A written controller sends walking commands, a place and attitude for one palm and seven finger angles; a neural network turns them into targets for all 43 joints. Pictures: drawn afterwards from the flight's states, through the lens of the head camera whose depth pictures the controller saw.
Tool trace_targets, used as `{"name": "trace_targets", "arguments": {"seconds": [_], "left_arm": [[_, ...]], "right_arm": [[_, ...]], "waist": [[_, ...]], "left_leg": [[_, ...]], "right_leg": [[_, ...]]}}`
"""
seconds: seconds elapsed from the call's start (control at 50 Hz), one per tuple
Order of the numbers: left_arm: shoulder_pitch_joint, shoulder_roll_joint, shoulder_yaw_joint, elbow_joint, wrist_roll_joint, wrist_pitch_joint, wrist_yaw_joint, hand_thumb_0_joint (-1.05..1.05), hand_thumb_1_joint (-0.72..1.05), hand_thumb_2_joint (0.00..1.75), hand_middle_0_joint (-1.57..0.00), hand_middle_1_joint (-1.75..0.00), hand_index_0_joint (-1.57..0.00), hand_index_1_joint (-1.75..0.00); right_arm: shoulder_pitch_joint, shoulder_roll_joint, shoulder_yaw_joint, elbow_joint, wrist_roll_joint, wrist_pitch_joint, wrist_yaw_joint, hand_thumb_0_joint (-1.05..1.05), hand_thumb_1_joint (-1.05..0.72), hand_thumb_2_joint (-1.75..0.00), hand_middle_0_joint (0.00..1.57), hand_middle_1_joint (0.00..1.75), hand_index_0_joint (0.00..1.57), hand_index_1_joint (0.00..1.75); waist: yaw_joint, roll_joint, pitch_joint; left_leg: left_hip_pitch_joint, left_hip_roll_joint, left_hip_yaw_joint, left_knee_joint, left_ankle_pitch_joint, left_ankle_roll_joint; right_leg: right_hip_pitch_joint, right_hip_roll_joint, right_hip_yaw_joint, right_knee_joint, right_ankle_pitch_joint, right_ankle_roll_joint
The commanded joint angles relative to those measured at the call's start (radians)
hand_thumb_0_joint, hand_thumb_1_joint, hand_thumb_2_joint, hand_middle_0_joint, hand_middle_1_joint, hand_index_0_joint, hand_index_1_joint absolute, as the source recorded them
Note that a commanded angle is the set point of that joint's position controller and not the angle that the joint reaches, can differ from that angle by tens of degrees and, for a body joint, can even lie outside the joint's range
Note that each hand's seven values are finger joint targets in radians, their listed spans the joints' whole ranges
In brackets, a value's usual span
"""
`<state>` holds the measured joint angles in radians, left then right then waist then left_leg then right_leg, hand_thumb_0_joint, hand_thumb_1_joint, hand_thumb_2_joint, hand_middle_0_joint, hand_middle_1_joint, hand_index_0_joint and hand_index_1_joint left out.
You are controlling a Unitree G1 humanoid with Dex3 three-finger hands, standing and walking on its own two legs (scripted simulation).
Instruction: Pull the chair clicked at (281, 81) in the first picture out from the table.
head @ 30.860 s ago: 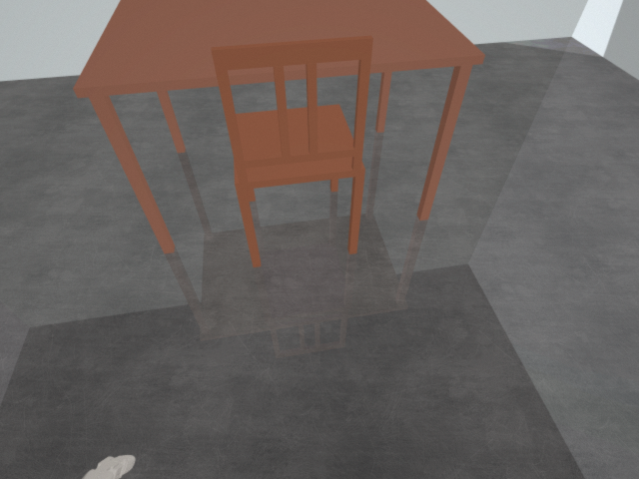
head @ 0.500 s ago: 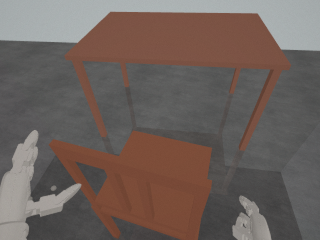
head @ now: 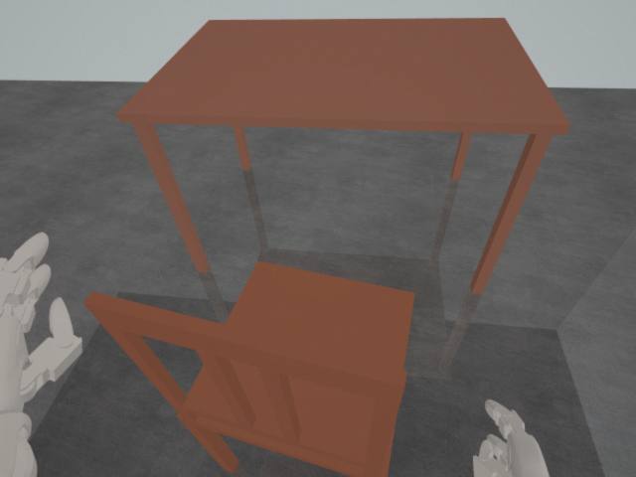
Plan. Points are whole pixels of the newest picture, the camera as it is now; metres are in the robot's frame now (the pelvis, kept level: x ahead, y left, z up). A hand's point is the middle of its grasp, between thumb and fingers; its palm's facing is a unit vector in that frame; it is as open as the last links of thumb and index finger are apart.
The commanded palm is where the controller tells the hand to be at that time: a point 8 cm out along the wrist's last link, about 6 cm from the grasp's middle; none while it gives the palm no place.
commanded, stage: draw the hand back to the body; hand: left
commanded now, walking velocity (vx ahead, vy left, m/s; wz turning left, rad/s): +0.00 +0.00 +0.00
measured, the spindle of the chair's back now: (231, 390) +0.26 +0.18 -0.11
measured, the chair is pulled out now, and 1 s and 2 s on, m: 0.60 0.60 0.60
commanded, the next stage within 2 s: step back with the hand held close in 0.12 s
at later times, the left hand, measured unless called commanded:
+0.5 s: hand (74, 357) +0.18 +0.25 +0.15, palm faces +0.34 -0.78 -0.53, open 7.4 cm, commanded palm +0.12 +0.30 +0.18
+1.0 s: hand out of the picture +0.10 +0.29 +0.16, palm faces +0.45 -0.77 -0.45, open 7.4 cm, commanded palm +0.04 +0.32 +0.18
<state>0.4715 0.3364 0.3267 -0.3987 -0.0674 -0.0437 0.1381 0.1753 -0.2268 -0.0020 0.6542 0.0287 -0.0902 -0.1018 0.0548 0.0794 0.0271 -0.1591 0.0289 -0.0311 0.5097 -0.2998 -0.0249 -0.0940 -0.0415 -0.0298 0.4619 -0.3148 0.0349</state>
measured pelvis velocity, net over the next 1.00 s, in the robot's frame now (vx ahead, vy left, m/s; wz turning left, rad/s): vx -0.10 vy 0.02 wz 0.01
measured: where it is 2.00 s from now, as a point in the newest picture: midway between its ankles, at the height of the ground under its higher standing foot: outside the picture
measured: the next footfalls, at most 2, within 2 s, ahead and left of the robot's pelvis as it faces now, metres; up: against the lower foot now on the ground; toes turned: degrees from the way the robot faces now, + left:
right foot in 1.64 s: -0.19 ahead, -0.14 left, +0.00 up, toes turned -2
left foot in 1.90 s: -0.18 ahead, +0.12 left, +0.00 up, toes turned -2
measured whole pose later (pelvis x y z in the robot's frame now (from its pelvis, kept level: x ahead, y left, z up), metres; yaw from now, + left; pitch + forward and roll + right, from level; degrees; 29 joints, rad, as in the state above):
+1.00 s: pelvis -0.10 +0.02 -0.01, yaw +0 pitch -1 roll -3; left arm 0.55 0.41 0.41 -0.50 -0.06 -0.17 0.18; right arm 0.21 -0.22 0.00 0.58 0.03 -0.07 -0.11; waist 0.01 0.04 0.03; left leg -0.42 0.03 -0.04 0.61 -0.19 0.00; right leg -0.35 -0.02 -0.02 0.57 -0.30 0.03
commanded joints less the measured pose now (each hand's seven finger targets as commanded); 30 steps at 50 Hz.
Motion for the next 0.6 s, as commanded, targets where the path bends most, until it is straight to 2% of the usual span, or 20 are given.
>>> {"name": "trace_targets", "arguments": {"seconds": [0.0,0.02,0.04,0.12,0.14,0.18,0.2,0.22,0.24,0.26,0.3,0.32,0.34,0.38,0.42,0.44,0.5,0.52,0.54,0.58], "left_arm": [[-0.075,0.233,0.161,-0.301,0.011,-0.078,0.03,0.0,0.9,0.9,-0.2,-0.3,-0.2,-0.3],[-0.092,0.247,0.174,-0.299,0.011,-0.075,0.031,0.0,0.9,0.9,-0.2,-0.3,-0.2,-0.3],[-0.089,0.229,0.164,-0.274,0.01,-0.073,0.032,0.0,0.9,0.9,-0.2,-0.3,-0.2,-0.3],[-0.085,0.198,0.149,-0.204,0.006,-0.062,0.026,0.0,0.9,0.9,-0.2,-0.3,-0.2,-0.3],[-0.08,0.186,0.141,-0.181,0.005,-0.061,0.024,0.0,0.9,0.9,-0.2,-0.3,-0.2,-0.3],[-0.073,0.177,0.131,-0.169,0.002,-0.061,0.02,0.0,0.9,0.9,-0.2,-0.3,-0.2,-0.3],[-0.079,0.178,0.13,-0.174,0.001,-0.063,0.017,0.0,0.9,0.9,-0.2,-0.3,-0.2,-0.3],[-0.1,0.158,0.094,-0.204,0.004,-0.065,0.01,0.0,0.9,0.9,-0.2,-0.3,-0.2,-0.3],[-0.21,0.326,0.251,-0.289,-0.005,-0.111,0.018,0.0,0.9,0.9,-0.2,-0.3,-0.2,-0.3],[-0.135,0.252,0.203,-0.203,0.001,-0.119,0.009,0.0,0.9,0.9,-0.2,-0.3,-0.2,-0.3],[-0.034,0.204,0.164,-0.183,0.004,-0.118,-0.001,0.0,0.9,0.9,-0.2,-0.3,-0.2,-0.3],[-0.031,0.228,0.183,-0.224,0.005,-0.126,0.0,0.0,0.9,0.9,-0.2,-0.3,-0.2,-0.3],[0.026,0.208,0.18,-0.217,0.005,-0.13,0.002,0.0,0.9,0.9,-0.2,-0.3,-0.2,-0.3],[0.085,0.215,0.192,-0.245,0.007,-0.133,0.004,0.0,0.9,0.9,-0.2,-0.3,-0.2,-0.3],[0.111,0.243,0.222,-0.267,0.003,-0.134,0.01,0.0,0.9,0.9,-0.2,-0.3,-0.2,-0.3],[0.134,0.235,0.222,-0.265,0.002,-0.134,0.013,0.0,0.9,0.9,-0.2,-0.3,-0.2,-0.3],[0.135,0.247,0.23,-0.282,-0.003,-0.138,0.019,0.0,0.9,0.9,-0.2,-0.3,-0.2,-0.3],[0.125,0.268,0.242,-0.301,-0.003,-0.14,0.024,0.0,0.9,0.9,-0.2,-0.3,-0.2,-0.3],[0.136,0.248,0.229,-0.296,-0.005,-0.141,0.025,0.0,0.9,0.9,-0.2,-0.3,-0.2,-0.3],[0.125,0.248,0.223,-0.306,-0.006,-0.144,0.028,0.0,0.9,0.9,-0.2,-0.3,-0.2,-0.3]], "right_arm": [[-0.137,-0.083,-0.022,-0.172,-0.006,-0.071,-0.005,0.0,-0.9,-0.9,0.2,0.3,0.2,0.3],[-0.136,-0.085,-0.023,-0.166,-0.004,-0.072,-0.008,0.0,-0.9,-0.9,0.2,0.3,0.2,0.3],[-0.137,-0.08,-0.02,-0.165,-0.004,-0.073,-0.01,0.0,-0.9,-0.9,0.2,0.3,0.2,0.3],[-0.137,-0.088,-0.025,-0.158,-0.001,-0.062,-0.01,0.0,-0.9,-0.9,0.2,0.3,0.2,0.3],[-0.135,-0.086,-0.025,-0.159,-0.002,-0.059,-0.011,0.0,-0.9,-0.9,0.2,0.3,0.2,0.3],[-0.14,-0.092,-0.029,-0.165,-0.003,-0.052,-0.01,0.0,-0.9,-0.9,0.2,0.3,0.2,0.3],[-0.141,-0.093,-0.028,-0.169,-0.003,-0.05,-0.008,0.0,-0.9,-0.9,0.2,0.3,0.2,0.3],[-0.148,-0.096,-0.026,-0.174,-0.002,-0.055,-0.006,0.0,-0.9,-0.9,0.2,0.3,0.2,0.3],[-0.122,-0.129,-0.039,-0.192,-0.003,-0.033,0.001,0.0,-0.9,-0.9,0.2,0.3,0.2,0.3],[-0.116,-0.109,-0.041,-0.173,-0.006,-0.022,0.005,0.0,-0.9,-0.9,0.2,0.3,0.2,0.3],[-0.125,-0.106,-0.041,-0.193,-0.009,0.0,0.012,0.0,-0.9,-0.9,0.2,0.3,0.2,0.3],[-0.128,-0.114,-0.048,-0.201,-0.008,0.007,0.013,0.0,-0.9,-0.9,0.2,0.3,0.2,0.3],[-0.123,-0.106,-0.048,-0.207,-0.007,0.018,0.013,0.0,-0.9,-0.9,0.2,0.3,0.2,0.3],[-0.129,-0.105,-0.054,-0.226,-0.005,0.039,0.015,0.0,-0.9,-0.9,0.2,0.3,0.2,0.3],[-0.131,-0.101,-0.061,-0.228,-0.002,0.052,0.01,0.0,-0.9,-0.9,0.2,0.3,0.2,0.3],[-0.135,-0.094,-0.061,-0.236,0.001,0.057,0.009,0.0,-0.9,-0.9,0.2,0.3,0.2,0.3],[-0.139,-0.091,-0.065,-0.241,0.004,0.064,0.003,0.0,-0.9,-0.9,0.2,0.3,0.2,0.3],[-0.134,-0.096,-0.071,-0.232,0.007,0.061,-0.001,0.0,-0.9,-0.9,0.2,0.3,0.2,0.3],[-0.129,-0.089,-0.066,-0.236,0.006,0.059,-0.002,0.0,-0.9,-0.9,0.2,0.3,0.2,0.3],[-0.132,-0.091,-0.065,-0.238,0.005,0.052,-0.004,0.0,-0.9,-0.9,0.2,0.3,0.2,0.3]], "waist": [[0.015,0.027,-0.147],[0.011,0.027,-0.135],[0.007,0.02,-0.1],[0.002,-0.004,-0.074],[0.001,-0.033,-0.058],[0.003,-0.051,-0.064],[0.004,-0.045,-0.072],[-0.001,-0.025,-0.08],[-0.032,-0.001,0.017],[-0.041,-0.039,0.001],[-0.039,-0.076,-0.034],[-0.037,-0.036,-0.076],[-0.036,-0.037,-0.108],[-0.032,-0.038,-0.174],[-0.034,-0.022,-0.206],[-0.031,-0.035,-0.209],[-0.033,-0.052,-0.209],[-0.037,-0.024,-0.218],[-0.036,-0.033,-0.213],[-0.035,-0.037,-0.196]], "left_leg": [[0.084,0.014,0.016,-0.058,0.358,0.036],[0.078,0.015,0.013,-0.061,0.339,0.032],[0.07,0.013,0.015,-0.065,0.323,0.034],[0.07,0.016,0.017,-0.072,0.301,0.033],[0.067,0.017,0.018,-0.075,0.291,0.036],[0.069,0.017,0.022,-0.076,0.285,0.039],[0.069,0.017,0.019,-0.08,0.281,0.039],[0.078,0.013,0.019,-0.083,0.271,0.038],[-0.008,0.032,0.002,-0.047,0.236,0.057],[-0.014,0.03,-0.013,-0.031,0.224,0.052],[-0.008,0.038,-0.02,-0.028,0.288,0.052],[0.0,0.042,-0.018,-0.033,0.319,0.053],[0.01,0.051,-0.022,-0.035,0.387,0.054],[0.035,0.067,-0.026,-0.035,0.507,0.057],[0.04,0.081,-0.036,-0.041,0.573,0.06],[0.04,0.088,-0.035,-0.036,0.586,0.06],[0.006,0.094,-0.039,-0.029,0.549,0.057],[0.008,0.096,-0.04,-0.029,0.533,0.058],[-0.003,0.096,-0.044,-0.031,0.512,0.056],[-0.041,0.094,-0.05,-0.03,0.444,0.054]], "right_leg": [[0.011,-0.012,-0.025,-0.057,0.384,-0.055],[0.006,-0.009,-0.023,-0.068,0.364,-0.057],[-0.011,-0.009,-0.026,-0.072,0.352,-0.055],[-0.024,-0.004,-0.023,-0.082,0.33,-0.053],[-0.033,-0.004,-0.025,-0.082,0.32,-0.049],[-0.033,-0.004,-0.024,-0.081,0.315,-0.046],[-0.028,-0.005,-0.024,-0.081,0.308,-0.046],[-0.029,-0.006,-0.021,-0.085,0.295,-0.045],[-0.117,-0.054,0.085,-0.13,0.374,-0.051],[-0.102,-0.074,0.083,-0.122,0.386,-0.058],[-0.08,-0.077,0.076,-0.095,0.422,-0.054],[-0.061,-0.083,0.075,-0.078,0.431,-0.053],[-0.042,-0.076,0.057,-0.051,0.448,-0.051],[-0.022,-0.066,0.037,-0.015,0.471,-0.041],[-0.015,-0.064,0.019,0.009,0.465,-0.034],[-0.028,-0.06,0.02,0.017,0.455,-0.032],[-0.044,-0.066,0.03,0.019,0.431,-0.031],[-0.046,-0.071,0.041,0.023,0.431,-0.034],[-0.054,-0.067,0.036,0.029,0.403,-0.033],[-0.073,-0.068,0.045,0.023,0.365,-0.035]]}}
